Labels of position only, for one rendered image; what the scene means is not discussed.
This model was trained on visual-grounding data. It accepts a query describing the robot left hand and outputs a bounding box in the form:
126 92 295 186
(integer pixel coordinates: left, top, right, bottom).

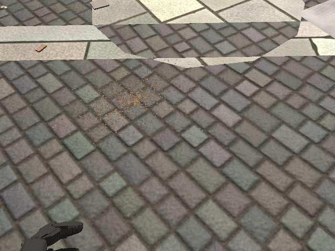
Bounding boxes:
20 221 83 251

